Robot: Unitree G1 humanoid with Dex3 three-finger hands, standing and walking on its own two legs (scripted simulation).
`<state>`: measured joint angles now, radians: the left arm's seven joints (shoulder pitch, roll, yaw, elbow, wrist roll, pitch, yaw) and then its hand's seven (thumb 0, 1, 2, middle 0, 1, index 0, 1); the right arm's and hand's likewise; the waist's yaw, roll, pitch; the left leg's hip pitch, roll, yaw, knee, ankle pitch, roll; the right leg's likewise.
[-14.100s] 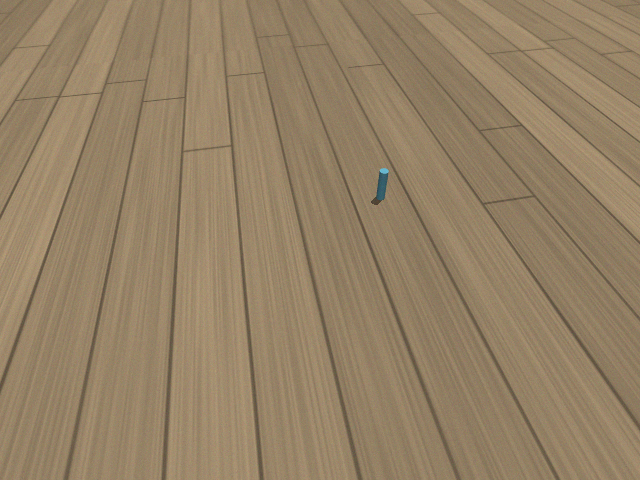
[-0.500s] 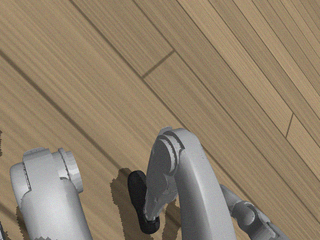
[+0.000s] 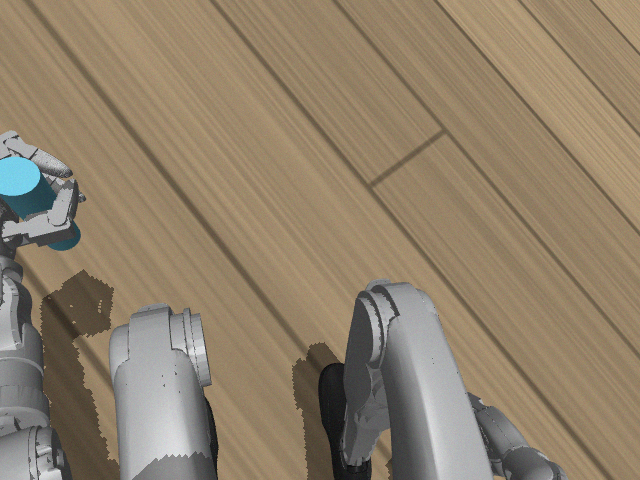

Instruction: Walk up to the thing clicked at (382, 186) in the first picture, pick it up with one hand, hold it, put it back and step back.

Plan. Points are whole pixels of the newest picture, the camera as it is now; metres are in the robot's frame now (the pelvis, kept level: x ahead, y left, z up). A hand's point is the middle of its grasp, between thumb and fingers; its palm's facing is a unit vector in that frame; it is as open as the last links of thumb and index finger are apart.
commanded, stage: settle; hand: left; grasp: from the side
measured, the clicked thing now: (42, 210) +0.43 +0.30 -0.08
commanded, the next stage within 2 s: lift in 0.86 s
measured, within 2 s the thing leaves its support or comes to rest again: neither
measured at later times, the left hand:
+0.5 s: hand (45, 173) +0.44 +0.27 +0.00, palm faces +0.15 -0.99 -0.05, open 5.2 cm
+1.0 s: hand (45, 166) +0.43 +0.26 +0.02, palm faces +0.17 -0.98 -0.05, open 5.2 cm
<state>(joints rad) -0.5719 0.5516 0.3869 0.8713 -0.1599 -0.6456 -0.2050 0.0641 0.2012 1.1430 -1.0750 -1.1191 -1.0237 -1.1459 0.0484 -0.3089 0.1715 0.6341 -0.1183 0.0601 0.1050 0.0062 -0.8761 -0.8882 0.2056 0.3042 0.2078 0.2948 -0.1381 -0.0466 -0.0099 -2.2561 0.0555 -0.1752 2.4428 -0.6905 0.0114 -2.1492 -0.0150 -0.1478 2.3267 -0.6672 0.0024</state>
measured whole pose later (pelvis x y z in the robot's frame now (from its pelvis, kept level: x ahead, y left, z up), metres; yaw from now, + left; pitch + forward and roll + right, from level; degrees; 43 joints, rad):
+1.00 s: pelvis +0.00 -0.01 +0.05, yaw +5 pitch +32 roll -5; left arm -0.65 0.43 0.40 0.93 -0.12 -0.59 -0.24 0.06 0.20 1.15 -1.07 -1.12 -1.02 -1.15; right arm 0.12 -0.28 0.05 0.68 -0.07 0.01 0.06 0.01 -0.88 -0.89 0.20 0.30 0.21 0.29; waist -0.12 -0.01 -0.12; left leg -2.15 0.05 -0.08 2.26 -0.67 0.01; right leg -2.09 -0.03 -0.07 2.21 -0.67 -0.01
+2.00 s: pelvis +0.04 +0.00 +0.26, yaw +7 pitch +26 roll -4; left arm -0.19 0.28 0.20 0.29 -0.20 -0.28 -0.12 0.06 0.20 1.14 -1.07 -1.12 -1.02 -1.16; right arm 0.15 -0.24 0.00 0.61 0.04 -0.03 -0.03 0.01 -0.89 -0.89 0.20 0.30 0.21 0.29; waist -0.03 0.03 -0.19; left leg -1.42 0.06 -0.04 1.59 -0.62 0.01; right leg -1.37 -0.02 -0.06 1.54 -0.61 0.01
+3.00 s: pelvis +0.08 +0.00 +0.39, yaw +9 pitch +11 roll -1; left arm -0.14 0.23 0.16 0.42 -0.21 -0.33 -0.17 0.06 0.20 1.14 -1.06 -1.14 -1.01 -1.17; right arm 0.23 -0.23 0.00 0.65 0.02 -0.05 -0.04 0.01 -0.89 -0.89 0.20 0.30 0.21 0.29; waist -0.02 0.01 -0.07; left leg -0.71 0.05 0.00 0.98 -0.46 -0.01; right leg -0.68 -0.01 -0.05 0.95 -0.45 0.00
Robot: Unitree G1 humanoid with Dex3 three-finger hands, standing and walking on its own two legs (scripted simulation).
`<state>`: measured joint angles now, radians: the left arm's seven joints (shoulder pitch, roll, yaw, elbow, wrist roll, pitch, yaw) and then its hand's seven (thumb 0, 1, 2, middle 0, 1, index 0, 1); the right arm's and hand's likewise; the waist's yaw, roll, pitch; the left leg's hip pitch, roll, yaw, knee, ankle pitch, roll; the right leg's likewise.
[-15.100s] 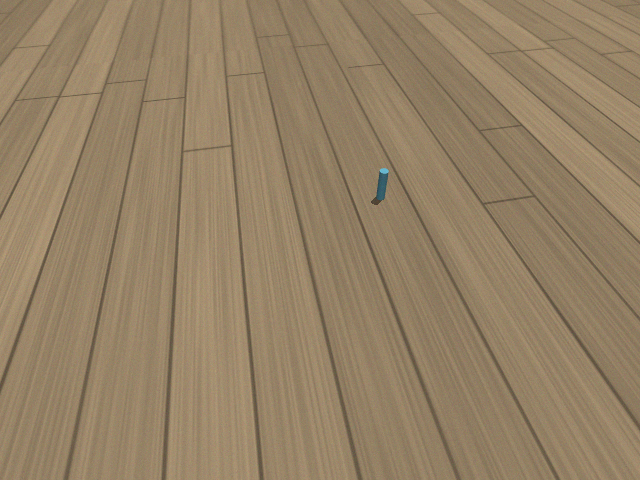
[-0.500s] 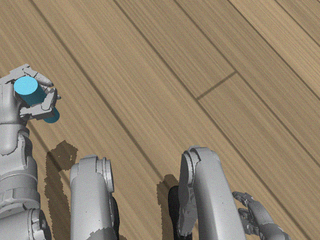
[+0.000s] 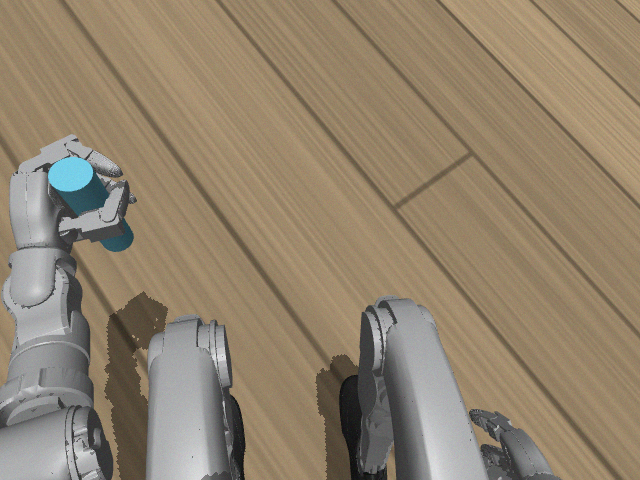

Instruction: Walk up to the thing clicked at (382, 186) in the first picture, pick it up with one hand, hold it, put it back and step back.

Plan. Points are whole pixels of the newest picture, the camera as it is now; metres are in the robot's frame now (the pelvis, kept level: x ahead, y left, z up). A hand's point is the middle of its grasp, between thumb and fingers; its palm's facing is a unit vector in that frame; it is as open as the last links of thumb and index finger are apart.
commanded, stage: lift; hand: left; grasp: from the side
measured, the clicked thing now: (98, 211) +0.45 +0.25 -0.05
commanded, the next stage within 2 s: none
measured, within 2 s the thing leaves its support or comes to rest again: neither
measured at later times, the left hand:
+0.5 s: hand (73, 184) +0.43 +0.22 +0.06, palm faces +0.08 -1.00 -0.03, open 5.2 cm
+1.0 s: hand out of the picture +0.40 +0.22 +0.24, palm faces +0.11 -0.99 -0.03, open 5.2 cm
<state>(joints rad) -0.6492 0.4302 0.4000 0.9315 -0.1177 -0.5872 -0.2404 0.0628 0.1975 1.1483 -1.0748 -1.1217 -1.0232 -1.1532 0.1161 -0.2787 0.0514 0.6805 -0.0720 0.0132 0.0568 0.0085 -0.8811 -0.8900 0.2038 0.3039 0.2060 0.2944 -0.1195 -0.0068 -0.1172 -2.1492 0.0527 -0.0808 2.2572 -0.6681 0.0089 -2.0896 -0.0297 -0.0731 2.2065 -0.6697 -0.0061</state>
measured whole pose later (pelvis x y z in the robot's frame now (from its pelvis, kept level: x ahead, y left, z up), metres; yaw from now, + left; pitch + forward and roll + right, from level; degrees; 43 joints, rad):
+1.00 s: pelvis +0.04 +0.01 +0.21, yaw +3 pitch +26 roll -4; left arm -0.19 0.28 0.20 0.29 -0.20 -0.28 -0.12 0.06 0.20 1.14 -1.07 -1.12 -1.02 -1.16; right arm 0.15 -0.24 0.00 0.61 0.04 -0.03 -0.03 0.01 -0.89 -0.89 0.20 0.30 0.21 0.29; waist -0.03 0.03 -0.19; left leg -1.42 0.06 -0.04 1.59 -0.62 0.01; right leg -1.37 -0.02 -0.06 1.54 -0.61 0.01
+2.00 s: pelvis +0.08 +0.00 +0.34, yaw +4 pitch +11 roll -1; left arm -0.14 0.23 0.16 0.42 -0.21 -0.33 -0.17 0.06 0.20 1.14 -1.06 -1.14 -1.01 -1.17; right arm 0.23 -0.23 0.00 0.65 0.02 -0.05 -0.04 0.01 -0.89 -0.89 0.20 0.30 0.21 0.29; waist -0.02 0.01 -0.07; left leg -0.71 0.05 0.00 0.98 -0.46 -0.01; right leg -0.68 -0.01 -0.05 0.95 -0.45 0.00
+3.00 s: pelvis +0.08 +0.00 +0.36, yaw +4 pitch +5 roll -1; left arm -0.12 0.21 0.14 0.42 -0.20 -0.32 -0.16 0.06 0.20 1.13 -1.06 -1.14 -1.00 -1.18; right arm 0.23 -0.22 0.00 0.66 0.02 -0.03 -0.04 0.01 -0.90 -0.89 0.20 0.30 0.21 0.29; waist -0.01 0.01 -0.03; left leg -0.52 0.04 0.01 0.83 -0.40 -0.01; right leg -0.49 -0.02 -0.05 0.79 -0.39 0.01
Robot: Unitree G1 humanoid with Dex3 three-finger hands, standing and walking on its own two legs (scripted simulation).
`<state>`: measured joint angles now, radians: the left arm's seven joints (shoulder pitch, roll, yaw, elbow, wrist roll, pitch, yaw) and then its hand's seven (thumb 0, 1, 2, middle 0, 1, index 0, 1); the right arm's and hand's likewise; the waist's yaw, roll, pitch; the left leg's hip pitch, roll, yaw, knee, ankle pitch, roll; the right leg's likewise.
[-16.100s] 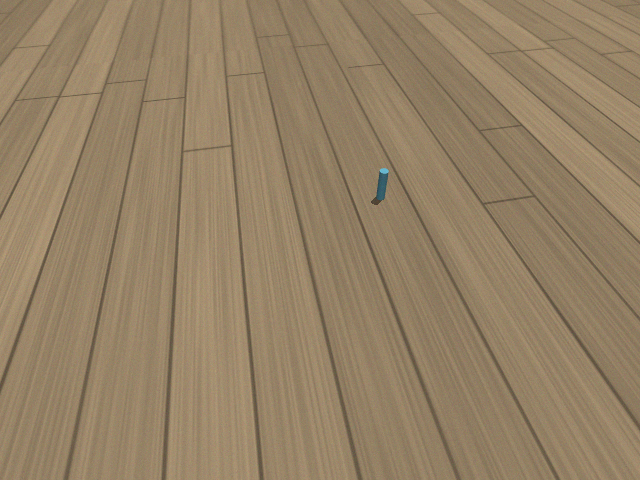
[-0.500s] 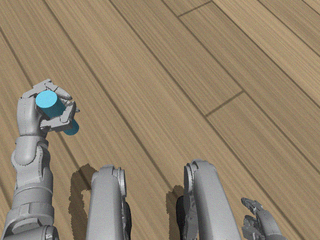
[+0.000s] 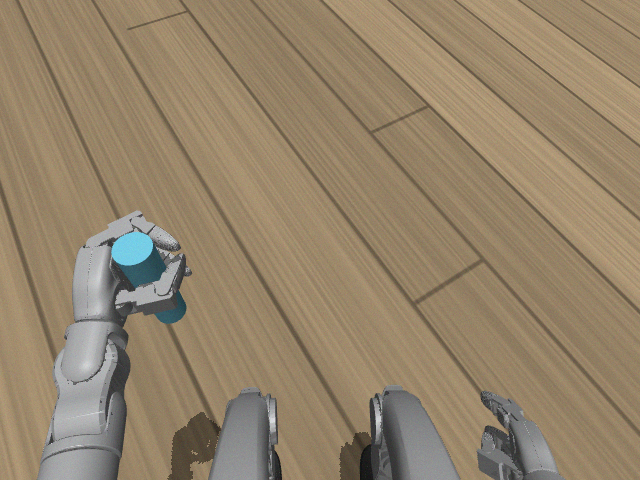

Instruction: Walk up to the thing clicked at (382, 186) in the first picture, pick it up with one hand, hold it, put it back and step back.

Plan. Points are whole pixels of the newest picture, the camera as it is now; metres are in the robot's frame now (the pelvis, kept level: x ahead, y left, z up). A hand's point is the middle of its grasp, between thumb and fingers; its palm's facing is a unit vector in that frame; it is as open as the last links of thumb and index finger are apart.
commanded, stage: lift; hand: left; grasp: from the side
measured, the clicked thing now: (154, 283) +0.36 +0.21 +0.00
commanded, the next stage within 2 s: hold in 1.12 s
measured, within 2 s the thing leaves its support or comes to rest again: neither
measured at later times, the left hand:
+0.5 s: hand (129, 240) +0.35 +0.19 +0.13, palm faces +0.06 -1.00 -0.03, open 5.2 cm
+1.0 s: hand (133, 197) +0.37 +0.17 +0.17, palm faces +0.04 -1.00 +0.00, open 5.2 cm
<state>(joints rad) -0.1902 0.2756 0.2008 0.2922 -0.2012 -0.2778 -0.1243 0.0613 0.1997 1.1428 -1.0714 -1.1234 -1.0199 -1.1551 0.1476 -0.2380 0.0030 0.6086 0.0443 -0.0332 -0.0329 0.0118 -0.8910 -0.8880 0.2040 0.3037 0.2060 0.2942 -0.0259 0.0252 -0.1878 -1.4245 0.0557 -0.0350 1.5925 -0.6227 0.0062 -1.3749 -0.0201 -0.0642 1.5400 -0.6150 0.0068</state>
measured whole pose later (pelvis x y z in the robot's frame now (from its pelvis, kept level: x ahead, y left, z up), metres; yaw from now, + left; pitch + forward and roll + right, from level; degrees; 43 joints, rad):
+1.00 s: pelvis +0.04 -0.01 +0.13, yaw +2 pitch +11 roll -1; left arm -0.14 0.23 0.16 0.42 -0.21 -0.33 -0.17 0.06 0.20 1.14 -1.06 -1.14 -1.01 -1.17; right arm 0.23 -0.23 0.00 0.65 0.02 -0.05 -0.04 0.01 -0.89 -0.89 0.20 0.30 0.21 0.29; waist -0.02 0.01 -0.07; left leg -0.71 0.05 0.00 0.98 -0.46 -0.01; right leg -0.68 -0.01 -0.05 0.95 -0.45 0.00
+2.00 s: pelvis +0.04 -0.01 +0.15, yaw +2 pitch +5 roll -1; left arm -0.12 0.21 0.14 0.42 -0.20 -0.32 -0.16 0.06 0.20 1.13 -1.06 -1.14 -1.00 -1.18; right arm 0.23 -0.22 0.00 0.66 0.02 -0.03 -0.04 0.01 -0.90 -0.89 0.20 0.30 0.21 0.29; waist -0.01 0.01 -0.03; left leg -0.52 0.04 0.01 0.83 -0.40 -0.01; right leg -0.49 -0.02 -0.05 0.79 -0.39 0.01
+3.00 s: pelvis +0.03 -0.01 +0.16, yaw +2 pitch +5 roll -1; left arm -0.14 0.21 0.16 0.47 -0.21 -0.36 -0.18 0.06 0.21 1.13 -1.05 -1.15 -1.00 -1.19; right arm 0.22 -0.23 0.00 0.67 0.02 -0.05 -0.04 0.01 -0.90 -0.89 0.20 0.30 0.21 0.29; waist -0.02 0.01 -0.02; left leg -0.52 0.04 0.01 0.80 -0.37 -0.02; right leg -0.50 -0.01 -0.05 0.78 -0.37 -0.01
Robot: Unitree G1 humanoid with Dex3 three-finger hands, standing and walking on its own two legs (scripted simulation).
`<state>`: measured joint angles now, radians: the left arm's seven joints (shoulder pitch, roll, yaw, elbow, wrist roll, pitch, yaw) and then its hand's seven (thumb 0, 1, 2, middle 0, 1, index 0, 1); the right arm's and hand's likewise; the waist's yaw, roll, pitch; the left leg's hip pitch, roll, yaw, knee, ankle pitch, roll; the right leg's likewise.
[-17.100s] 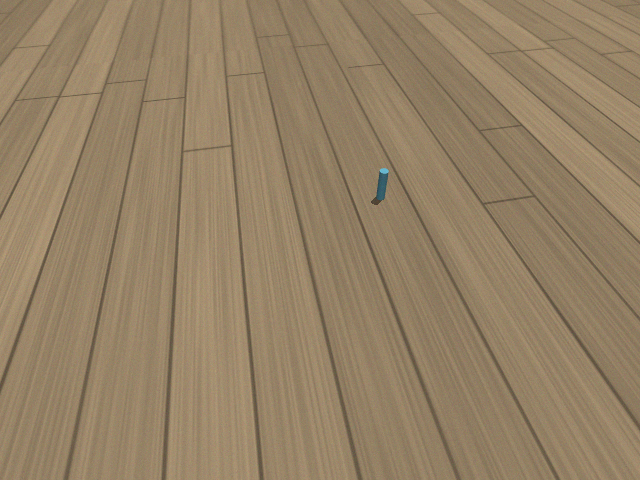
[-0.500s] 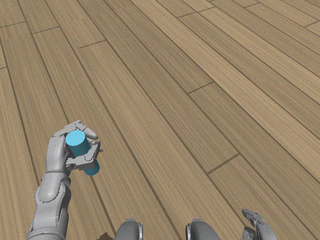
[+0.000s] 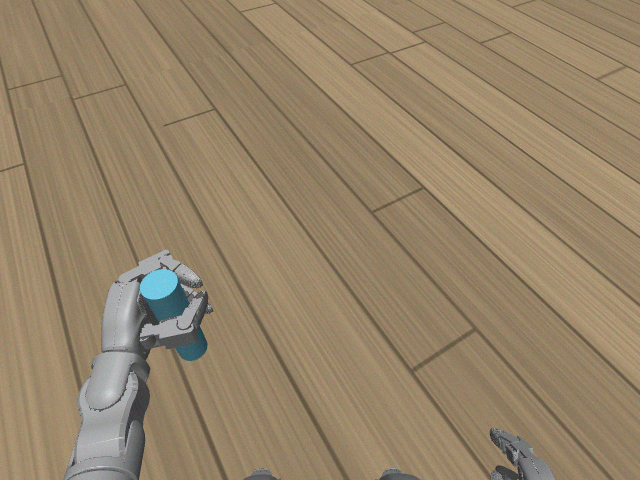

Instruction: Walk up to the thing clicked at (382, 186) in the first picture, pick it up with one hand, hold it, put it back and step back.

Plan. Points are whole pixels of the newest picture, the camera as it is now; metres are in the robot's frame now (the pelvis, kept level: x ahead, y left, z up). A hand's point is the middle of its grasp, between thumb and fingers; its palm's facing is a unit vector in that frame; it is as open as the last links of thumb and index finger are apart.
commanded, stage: lift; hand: left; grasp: from the side
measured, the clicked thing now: (178, 319) +0.33 +0.19 +0.01
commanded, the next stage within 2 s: hold in 0.12 s
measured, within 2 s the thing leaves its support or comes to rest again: neither
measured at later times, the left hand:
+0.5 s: hand (183, 298) +0.33 +0.17 +0.06, palm faces +0.01 -1.00 +0.00, open 5.2 cm
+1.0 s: hand (175, 299) +0.33 +0.17 +0.08, palm faces +0.01 -1.00 +0.00, open 5.2 cm
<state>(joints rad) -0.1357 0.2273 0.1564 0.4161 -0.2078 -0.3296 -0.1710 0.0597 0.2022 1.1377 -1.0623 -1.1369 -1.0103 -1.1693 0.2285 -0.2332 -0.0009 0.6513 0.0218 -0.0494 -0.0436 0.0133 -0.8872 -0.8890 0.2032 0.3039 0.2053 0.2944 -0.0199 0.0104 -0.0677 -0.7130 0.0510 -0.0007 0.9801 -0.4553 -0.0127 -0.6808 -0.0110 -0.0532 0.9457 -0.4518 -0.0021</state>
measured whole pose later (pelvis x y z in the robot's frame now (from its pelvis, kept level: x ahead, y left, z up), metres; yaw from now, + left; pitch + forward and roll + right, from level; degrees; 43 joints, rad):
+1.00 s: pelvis +0.00 +0.00 +0.02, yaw +0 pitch +5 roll -1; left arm -0.12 0.21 0.14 0.42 -0.20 -0.32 -0.16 0.06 0.20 1.13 -1.06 -1.14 -1.00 -1.18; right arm 0.23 -0.22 0.00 0.66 0.02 -0.03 -0.04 0.01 -0.90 -0.89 0.20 0.30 0.21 0.29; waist -0.01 0.01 -0.03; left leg -0.52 0.04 0.01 0.83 -0.40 -0.01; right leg -0.49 -0.02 -0.05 0.79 -0.39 0.01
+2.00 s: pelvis -0.01 -0.01 +0.02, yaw +0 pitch +5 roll -1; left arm -0.14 0.21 0.16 0.47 -0.21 -0.36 -0.18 0.06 0.21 1.13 -1.05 -1.15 -1.00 -1.19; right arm 0.22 -0.23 0.00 0.67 0.02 -0.05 -0.04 0.01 -0.90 -0.89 0.20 0.30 0.21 0.29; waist -0.02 0.01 -0.02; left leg -0.52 0.04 0.01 0.80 -0.37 -0.02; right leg -0.50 -0.01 -0.05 0.78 -0.37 -0.01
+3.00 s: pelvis -0.01 +0.00 +0.02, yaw +0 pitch +5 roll -1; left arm -0.12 0.22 0.13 0.44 -0.20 -0.35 -0.18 0.06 0.21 1.12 -1.04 -1.16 -0.99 -1.19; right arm 0.24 -0.23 0.00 0.66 0.02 -0.05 -0.03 0.01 -0.89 -0.90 0.20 0.30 0.21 0.29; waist -0.02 0.01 -0.03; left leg -0.52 0.04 0.01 0.81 -0.37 -0.01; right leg -0.49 -0.01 -0.05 0.78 -0.37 0.00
